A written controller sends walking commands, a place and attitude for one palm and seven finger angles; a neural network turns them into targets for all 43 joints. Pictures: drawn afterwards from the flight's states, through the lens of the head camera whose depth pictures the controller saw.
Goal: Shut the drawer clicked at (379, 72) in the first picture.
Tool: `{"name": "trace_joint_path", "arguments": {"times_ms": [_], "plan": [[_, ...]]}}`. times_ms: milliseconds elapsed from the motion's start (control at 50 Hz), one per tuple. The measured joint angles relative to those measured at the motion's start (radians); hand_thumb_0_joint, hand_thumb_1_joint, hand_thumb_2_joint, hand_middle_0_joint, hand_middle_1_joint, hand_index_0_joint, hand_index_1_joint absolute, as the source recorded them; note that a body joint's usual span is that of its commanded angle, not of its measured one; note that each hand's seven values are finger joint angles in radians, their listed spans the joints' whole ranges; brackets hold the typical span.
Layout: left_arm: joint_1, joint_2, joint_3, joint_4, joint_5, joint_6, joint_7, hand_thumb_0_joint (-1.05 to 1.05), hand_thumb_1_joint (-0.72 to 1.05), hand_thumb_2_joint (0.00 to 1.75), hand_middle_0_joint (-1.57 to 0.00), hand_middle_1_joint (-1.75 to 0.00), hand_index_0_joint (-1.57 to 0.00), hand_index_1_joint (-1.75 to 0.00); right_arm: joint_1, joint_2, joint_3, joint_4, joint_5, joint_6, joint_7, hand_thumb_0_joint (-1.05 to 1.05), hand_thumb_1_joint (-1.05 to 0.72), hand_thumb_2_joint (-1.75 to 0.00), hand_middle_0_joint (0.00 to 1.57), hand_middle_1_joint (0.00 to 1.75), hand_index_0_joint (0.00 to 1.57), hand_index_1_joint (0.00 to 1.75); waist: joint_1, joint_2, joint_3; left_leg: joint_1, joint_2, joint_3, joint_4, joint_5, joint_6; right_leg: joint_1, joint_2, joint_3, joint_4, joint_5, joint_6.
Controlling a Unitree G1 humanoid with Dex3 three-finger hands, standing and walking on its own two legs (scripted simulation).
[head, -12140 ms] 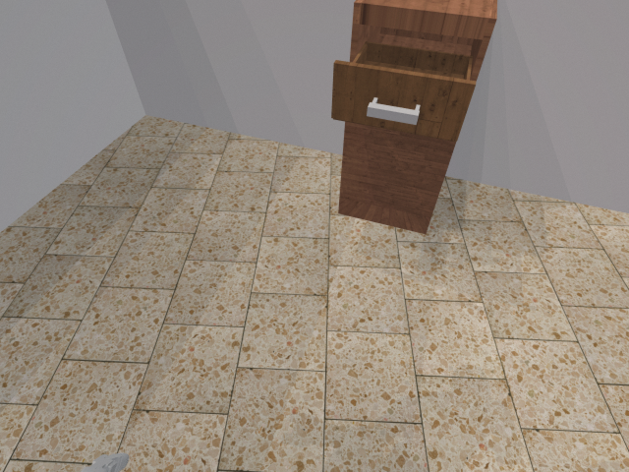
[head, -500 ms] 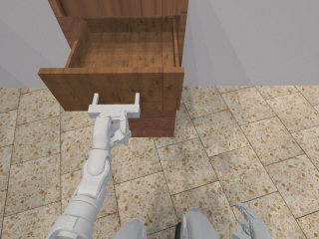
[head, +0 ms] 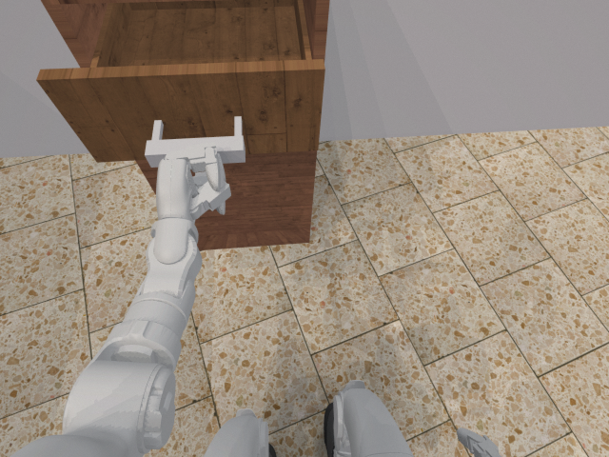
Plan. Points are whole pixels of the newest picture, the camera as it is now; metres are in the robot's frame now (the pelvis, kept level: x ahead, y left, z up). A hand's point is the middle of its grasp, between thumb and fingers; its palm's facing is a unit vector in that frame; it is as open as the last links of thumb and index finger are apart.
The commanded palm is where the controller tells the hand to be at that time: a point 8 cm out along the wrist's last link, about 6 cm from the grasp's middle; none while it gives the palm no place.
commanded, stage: push the drawer shut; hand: left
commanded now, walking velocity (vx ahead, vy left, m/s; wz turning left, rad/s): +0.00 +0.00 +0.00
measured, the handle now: (197, 138) +0.54 +0.12 +0.05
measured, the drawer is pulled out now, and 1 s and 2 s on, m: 0.15 0.04 0.00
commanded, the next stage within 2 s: pull the fist back off the drawer in 1.62 s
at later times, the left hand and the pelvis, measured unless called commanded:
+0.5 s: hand (221, 153) +0.52 +0.09 +0.04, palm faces +0.01 -1.00 -0.04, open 2.5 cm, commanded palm +0.51 +0.14 +0.05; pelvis +0.01 +0.00 -0.01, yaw +0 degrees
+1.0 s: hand (224, 123) +0.57 +0.08 +0.05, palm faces +0.03 -1.00 -0.04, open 2.8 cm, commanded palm +0.56 +0.13 +0.05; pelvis +0.01 +0.00 -0.01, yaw -1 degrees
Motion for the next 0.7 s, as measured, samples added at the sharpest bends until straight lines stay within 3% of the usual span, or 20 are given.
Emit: {"name": "trace_joint_path", "arguments": {"times_ms": [160,420,700], "plan": [[-0.076,0.030,0.061,0.077,0.013,-0.010,-0.023,-0.10,0.72,0.90,-1.40,-1.60,-1.40,-1.60,0.027,0.002,-0.006,-0.006,-0.012,0.021,0.013,0.01,-0.91,-0.90,0.20,0.30,0.20,0.30,-0.016,0.001,-0.010,-0.023,0.005,0.005,0.007,-0.014,0.003,-0.025,0.006,0.005,0.005,-0.009,0.004],[-0.147,0.044,0.089,0.148,0.032,-0.026,-0.023,-0.12,0.71,0.90,-1.40,-1.60,-1.40,-1.60,0.045,0.006,-0.008,-0.010,-0.024,0.061,0.031,0.01,-0.91,-0.90,0.20,0.30,0.20,0.30,-0.025,0.008,-0.013,-0.043,0.007,-0.007,0.017,-0.028,0.002,-0.040,0.007,-0.006,0.009,-0.023,0.005],[-0.306,0.135,0.143,0.276,0.063,0.002,-0.024,-0.08,0.73,0.93,-1.40,-1.60,-1.40,-1.60,0.053,0.000,0.004,-0.020,-0.040,0.083,0.036,0.01,-0.91,-0.90,0.20,0.30,0.20,0.30,-0.076,0.012,-0.010,-0.111,0.015,-0.018,0.048,-0.028,-0.003,-0.099,0.013,-0.018,0.023,-0.015,-0.003]]}}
